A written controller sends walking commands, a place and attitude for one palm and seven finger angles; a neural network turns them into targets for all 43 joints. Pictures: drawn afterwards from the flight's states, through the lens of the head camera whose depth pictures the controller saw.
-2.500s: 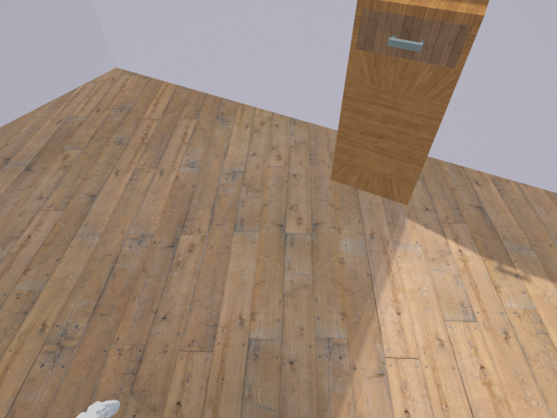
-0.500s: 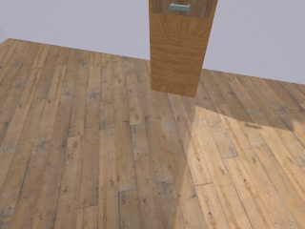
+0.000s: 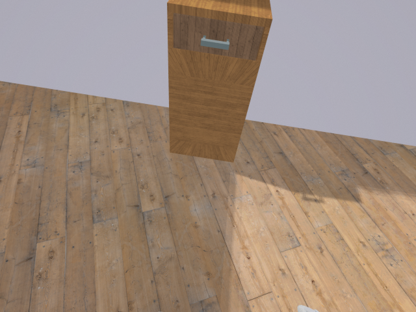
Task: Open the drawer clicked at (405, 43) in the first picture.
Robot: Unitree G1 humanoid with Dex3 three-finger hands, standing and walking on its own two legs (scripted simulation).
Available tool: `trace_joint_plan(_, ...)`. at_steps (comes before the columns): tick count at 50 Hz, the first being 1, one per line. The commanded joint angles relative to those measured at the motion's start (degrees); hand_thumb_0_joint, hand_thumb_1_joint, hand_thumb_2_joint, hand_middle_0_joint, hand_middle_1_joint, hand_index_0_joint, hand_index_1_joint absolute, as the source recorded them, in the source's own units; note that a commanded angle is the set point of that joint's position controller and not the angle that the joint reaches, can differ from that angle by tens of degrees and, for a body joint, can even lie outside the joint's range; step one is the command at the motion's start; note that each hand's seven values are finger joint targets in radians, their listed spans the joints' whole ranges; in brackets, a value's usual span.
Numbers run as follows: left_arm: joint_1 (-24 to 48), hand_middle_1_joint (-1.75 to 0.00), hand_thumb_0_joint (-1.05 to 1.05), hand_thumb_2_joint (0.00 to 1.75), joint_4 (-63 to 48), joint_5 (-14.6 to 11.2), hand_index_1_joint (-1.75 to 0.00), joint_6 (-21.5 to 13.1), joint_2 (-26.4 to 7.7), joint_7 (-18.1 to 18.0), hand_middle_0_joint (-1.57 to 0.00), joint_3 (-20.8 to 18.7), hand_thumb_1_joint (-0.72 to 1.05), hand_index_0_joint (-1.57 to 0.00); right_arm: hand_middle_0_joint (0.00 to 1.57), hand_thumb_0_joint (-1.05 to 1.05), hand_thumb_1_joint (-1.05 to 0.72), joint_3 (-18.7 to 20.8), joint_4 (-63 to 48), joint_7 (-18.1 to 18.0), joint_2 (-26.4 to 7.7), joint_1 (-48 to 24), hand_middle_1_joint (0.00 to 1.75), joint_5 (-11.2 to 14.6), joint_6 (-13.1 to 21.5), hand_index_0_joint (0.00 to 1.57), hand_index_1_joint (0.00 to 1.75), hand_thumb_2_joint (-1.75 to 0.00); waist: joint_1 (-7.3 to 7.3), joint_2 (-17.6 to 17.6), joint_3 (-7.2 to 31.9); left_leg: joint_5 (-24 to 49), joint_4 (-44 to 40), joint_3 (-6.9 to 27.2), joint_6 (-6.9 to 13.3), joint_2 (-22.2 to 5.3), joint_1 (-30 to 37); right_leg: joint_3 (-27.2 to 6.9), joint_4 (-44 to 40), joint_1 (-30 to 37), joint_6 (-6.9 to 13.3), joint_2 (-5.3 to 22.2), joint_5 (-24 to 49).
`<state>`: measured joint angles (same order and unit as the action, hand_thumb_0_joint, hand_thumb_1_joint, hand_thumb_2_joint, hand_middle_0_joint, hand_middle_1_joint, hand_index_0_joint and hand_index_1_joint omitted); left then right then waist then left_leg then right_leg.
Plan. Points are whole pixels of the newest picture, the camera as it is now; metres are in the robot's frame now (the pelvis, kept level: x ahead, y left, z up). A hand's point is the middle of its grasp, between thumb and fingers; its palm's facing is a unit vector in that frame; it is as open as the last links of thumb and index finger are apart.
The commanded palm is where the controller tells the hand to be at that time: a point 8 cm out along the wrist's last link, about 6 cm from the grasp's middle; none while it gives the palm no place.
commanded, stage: walk to a spot facing it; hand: left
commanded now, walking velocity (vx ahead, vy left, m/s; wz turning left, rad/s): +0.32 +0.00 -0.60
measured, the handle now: (215, 41) +1.11 +0.06 +0.02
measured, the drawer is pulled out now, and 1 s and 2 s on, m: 0.00 0.00 0.00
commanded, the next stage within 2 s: turn to face it in 0.48 s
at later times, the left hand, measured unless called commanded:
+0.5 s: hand (173, 227) +0.35 +0.11 -0.16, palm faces -0.34 -0.93 -0.13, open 7.4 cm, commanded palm none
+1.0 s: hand (166, 212) +0.40 +0.14 -0.18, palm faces -0.17 -0.98 -0.13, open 7.3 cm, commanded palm none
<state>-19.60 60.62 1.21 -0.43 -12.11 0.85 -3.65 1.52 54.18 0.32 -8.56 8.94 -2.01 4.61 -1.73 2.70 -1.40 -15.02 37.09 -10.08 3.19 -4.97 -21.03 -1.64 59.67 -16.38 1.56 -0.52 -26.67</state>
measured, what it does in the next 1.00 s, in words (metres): walks ahead: right foot, then left foot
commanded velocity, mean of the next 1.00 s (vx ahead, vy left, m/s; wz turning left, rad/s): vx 0.10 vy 0.00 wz -0.13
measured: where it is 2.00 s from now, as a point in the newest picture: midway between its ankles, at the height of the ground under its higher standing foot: outside the picture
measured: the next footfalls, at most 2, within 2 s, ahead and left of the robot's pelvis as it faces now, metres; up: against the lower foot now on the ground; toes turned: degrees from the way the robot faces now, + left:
right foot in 0.54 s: +0.31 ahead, -0.14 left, +0.00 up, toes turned -26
left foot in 0.92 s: +0.38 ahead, +0.06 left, +0.00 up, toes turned -9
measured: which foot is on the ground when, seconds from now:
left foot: down 0.00-0.54, up 0.56-0.90, down 0.92-1.00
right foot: up 0.00-0.52, down 0.54-0.94, up 0.96-1.00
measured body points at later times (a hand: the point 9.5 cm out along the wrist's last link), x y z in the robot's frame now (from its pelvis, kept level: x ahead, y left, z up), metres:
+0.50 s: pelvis +0.18 -0.01 +0.00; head +0.23 -0.02 +0.45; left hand +0.37 +0.16 -0.15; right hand +0.01 -0.17 -0.14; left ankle +0.06 +0.09 -0.72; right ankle +0.27 -0.14 -0.70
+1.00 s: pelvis +0.29 -0.01 +0.00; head +0.29 +0.02 +0.45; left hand +0.41 +0.19 -0.16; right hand +0.27 -0.25 -0.13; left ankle +0.34 +0.07 -0.73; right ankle +0.26 -0.13 -0.71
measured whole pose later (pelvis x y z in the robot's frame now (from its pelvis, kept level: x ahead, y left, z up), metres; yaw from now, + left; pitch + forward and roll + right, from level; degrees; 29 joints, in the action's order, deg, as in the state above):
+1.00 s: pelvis +0.29 -0.01 +0.00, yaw -14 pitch -2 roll -2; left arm -11.5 56.9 0.6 1.7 -10.3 -1.1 -2.7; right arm 1.7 57.7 -0.7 -8.6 14.6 -1.8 -0.9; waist 0.1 1.9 -0.1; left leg -17.1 37.6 -4.4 2.4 -2.8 -19.3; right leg 9.0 41.3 -17.4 -0.4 2.0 -24.6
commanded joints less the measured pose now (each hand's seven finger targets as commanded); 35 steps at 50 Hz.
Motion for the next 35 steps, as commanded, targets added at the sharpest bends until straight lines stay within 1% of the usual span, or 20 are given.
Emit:
trace_joint_plan(1,2.9,-0.3,0.0,0.9,-5.6,0.9,-0.3,-1.2,-2.9,1.1,-0.2,-1.7,0.9,-0.2,0.2,0.0,-0.9,2.1,0.7,-1.4,-8.2,9.2,0.3,0.5,0.5,0.2,0.3,-0.9,2.18,-8.7,-3.9,-6.0,-27.2,17.6,-1.0,-17.2,10.1,-0.1,13.9,-19.7,-0.7,6.2,10.5)
trace_joint_plan(2,1.6,-0.3,0.0,0.9,-5.1,1.0,-0.3,-0.5,-1.7,1.1,-0.2,-1.6,0.9,-0.2,0.2,0.0,-0.9,2.0,1.2,-1.6,-7.2,9.8,0.3,0.6,0.9,0.2,0.3,-0.9,1.49,-9.0,-2.9,0.7,-26.2,12.8,-2.5,-15.2,10.0,0.5,13.5,-18.5,-1.2,5.8,12.8)
trace_joint_plan(3,0.3,-0.3,0.0,0.9,-4.8,0.9,-0.3,0.1,-1.0,1.0,-0.2,-1.6,0.9,-0.2,0.2,0.0,-0.9,1.9,1.5,-1.8,-6.9,10.1,0.3,0.8,1.1,0.2,0.3,-0.9,0.78,-9.1,-1.5,4.3,-25.8,9.2,-2.9,-14.6,10.8,0.7,13.7,-18.5,-1.6,5.7,14.3)
trace_joint_plan(6,1.5,-0.3,0.0,0.9,-5.6,1.0,-0.3,1.3,-0.4,1.1,-0.2,-1.9,0.9,-0.2,0.2,0.0,-0.9,2.2,2.3,-2.2,-5.9,12.0,0.3,1.1,1.5,0.2,0.3,-0.9,0.6,-7.8,-1.3,11.0,-25.9,3.6,-2.1,-14.2,13.3,1.3,12.7,-21.9,-2.5,6.5,18.0)
trace_joint_plan(11,7.3,-0.3,0.0,0.9,-7.8,1.0,-0.3,1.9,-0.1,1.7,-0.2,-1.8,0.9,-0.2,0.2,0.0,-0.9,1.9,4.3,-2.3,-6.3,15.6,0.3,1.2,1.4,0.2,0.3,-0.9,1.46,-7.4,-3.7,16.0,-26.2,0.2,-0.3,-15.2,19.4,3.2,6.6,-28.7,-3.4,7.6,20.7)
trace_joint_plan(12,9.2,-0.3,0.0,0.9,-8.2,1.1,-0.3,1.9,0.0,1.8,-0.2,-1.6,0.9,-0.2,0.2,0.0,-0.9,1.9,4.8,-2.3,-6.4,17.0,0.3,1.2,1.4,0.2,0.3,-0.9,2.26,-7.4,-4.2,18.0,-25.9,-0.4,-0.1,-15.1,20.5,4.2,4.5,-29.0,-3.4,7.6,20.7)
trace_joint_plan(15,14.2,-0.3,0.0,0.9,-9.7,0.9,-0.3,1.7,0.1,2.0,-0.2,-1.1,0.9,-0.2,0.2,0.0,-0.9,1.9,6.1,-2.3,-6.6,19.6,0.3,0.8,1.0,0.2,0.3,-0.9,3.83,-8.1,-5.7,20.8,-25.3,-2.2,1.8,-15.9,23.6,6.7,-3.7,-29.0,-3.0,7.6,19.8)
trace_joint_plan(18,18.9,-0.3,0.0,0.9,-10.9,0.7,-0.3,1.3,1.0,2.1,-0.2,-0.5,0.9,-0.2,0.2,0.0,-0.9,1.8,7.4,-2.3,-6.9,22.1,0.3,0.4,0.5,0.2,0.3,-0.9,5.51,-8.3,-6.7,26.5,-23.6,-5.1,2.3,-16.0,26.5,9.3,-11.9,-27.0,-2.0,6.0,17.5)
trace_joint_plan(20,19.7,-0.3,0.0,0.9,-11.3,0.5,-0.3,1.0,0.8,1.9,-0.2,-0.4,0.9,-0.2,0.2,0.0,-0.9,2.1,7.6,-2.3,-7.3,22.1,0.3,0.3,-0.2,0.2,0.3,-0.9,5.41,-9.8,-7.3,35.4,-20.4,-7.1,2.3,-16.5,26.6,10.8,-16.4,-23.9,-0.8,4.6,14.7)
trace_joint_plan(23,12.7,-0.3,0.0,0.9,-9.5,0.6,-0.3,0.1,-0.5,1.5,-0.2,-0.9,0.9,-0.2,0.2,0.0,-0.9,3.1,6.3,-2.3,-10.2,19.5,0.3,0.6,-0.6,0.2,0.3,-0.9,1.75,-11.3,-1.1,55.6,-7.5,-10.7,1.2,-16.0,27.8,13.9,-21.6,-12.5,1.7,-0.3,13.1)
trace_joint_plan(24,7.1,-0.3,0.0,0.9,-8.0,0.8,-0.3,-0.4,-2.0,1.3,-0.2,-1.3,0.9,-0.2,0.2,0.0,-0.9,3.3,5.4,-2.2,-11.3,17.8,0.3,0.9,-0.7,0.2,0.3,-0.9,-1.11,-12.2,2.5,56.1,0.7,-11.6,-0.1,-15.1,26.2,14.3,-24.7,-4.5,2.3,-1.5,14.9)
trace_joint_plan(25,-0.3,-0.3,0.0,0.9,-6.0,0.8,-0.3,-1.2,-4.9,0.9,-0.2,-2.1,0.9,-0.2,0.2,0.0,-0.9,3.5,4.2,-1.7,-11.6,16.1,0.3,1.4,-0.9,0.2,0.3,-0.9,-4.9,-9.7,7.2,49.3,12.6,-11.7,-2.2,-14.3,19.1,13.4,-30.1,8.9,3.0,-0.9,22.3)
trace_joint_plan(26,-5.6,-0.3,0.0,0.9,-4.8,0.8,-0.3,-1.9,-11.2,0.3,-0.2,-3.4,0.9,-0.2,0.2,0.0,-0.9,3.0,2.4,-1.1,-8.7,16.9,0.3,2.4,-1.2,0.2,0.3,-0.9,-6.65,1.5,13.7,11.5,29.6,-10.0,-5.4,-9.1,0.2,-3.0,-28.2,28.4,8.1,12.4,44.6)
trace_joint_plan(27,-7.9,-0.3,0.0,0.9,-4.3,-0.7,-0.3,-2.0,-16.0,-0.5,-0.2,-4.3,0.9,-0.2,0.2,0.0,-0.9,2.5,0.5,-1.6,-5.6,16.8,0.3,2.5,-1.3,0.2,0.3,-0.9,-5.21,10.2,20.3,-23.4,48.9,-3.4,-8.4,0.2,-13.6,-25.9,-29.7,36.4,16.2,26.3,73.2)
trace_joint_plan(28,-6.1,-0.3,0.0,0.9,-5.2,-1.5,-0.3,-1.4,-15.7,-1.4,-0.2,-4.3,0.9,-0.2,0.2,0.0,-0.9,2.7,-0.4,-2.4,-6.8,13.2,0.3,2.5,-1.9,0.2,0.3,-0.9,-5.03,4.2,17.9,-20.6,49.5,6.2,-7.3,-2.1,-13.2,-21.7,-32.5,30.5,17.7,26.0,72.6)
trace_joint_plan(29,-1.4,-0.3,0.0,0.9,-6.3,-1.6,-0.3,-1.4,-12.3,-1.8,-0.2,-3.2,0.9,-0.2,0.2,0.0,-0.9,2.8,-0.3,-2.1,-5.5,12.4,0.3,2.0,-2.3,0.2,0.3,-0.9,-2.89,0.1,9.4,-13.7,46.4,7.2,-7.1,-3.8,-13.8,-14.2,-33.9,22.1,14.0,22.1,69.8)
trace_joint_plan(30,3.1,-0.3,0.0,0.9,-7.2,-1.2,-0.3,-1.3,-10.8,-2.0,-0.2,-2.7,0.9,-0.2,0.2,0.0,-0.9,2.5,0.6,-1.9,-4.8,13.1,0.3,1.8,-2.9,0.2,0.3,-0.9,-0.18,1.4,8.7,-11.3,45.0,8.4,-7.2,-4.9,-12.4,-12.9,-35.3,16.9,12.4,21.3,61.1)
trace_joint_plan(31,5.7,-0.3,0.0,0.9,-7.9,-1.0,-0.3,-1.4,-8.4,-2.3,-0.2,-2.0,0.9,-0.2,0.2,0.0,-0.9,2.2,1.6,-2.1,-4.8,12.4,0.3,1.2,-3.9,0.2,0.3,-0.9,1.18,-0.6,5.6,-9.5,42.6,8.9,-7.0,-5.5,-9.2,-10.2,-38.2,7.6,10.7,19.6,53.8)
trace_joint_plan(33,10.0,-0.3,0.0,0.9,-8.3,-0.3,-0.3,-1.6,-5.7,-2.7,-0.2,-0.8,0.9,-0.2,0.2,0.0,-0.9,1.6,3.7,-2.1,-3.2,16.2,0.3,0.7,-5.5,0.2,0.3,-0.9,4.86,-0.9,3.0,-6.1,37.5,8.9,-6.7,-4.5,-4.4,-3.5,-40.8,-2.7,8.4,15.9,46.4)
trace_joint_plan(35,11.8,-0.3,0.0,0.9,-8.1,0.2,-0.3,-1.8,-4.8,-2.7,-0.2,-0.2,0.9,-0.2,0.2,0.0,-0.9,1.2,5.0,-1.8,-2.2,19.9,0.3,0.7,-6.0,0.2,0.3,-0.9,7.16,0.9,4.8,-4.1,30.1,8.5,-6.5,-3.6,-0.7,1.4,-41.1,-4.8,7.1,13.3,39.6)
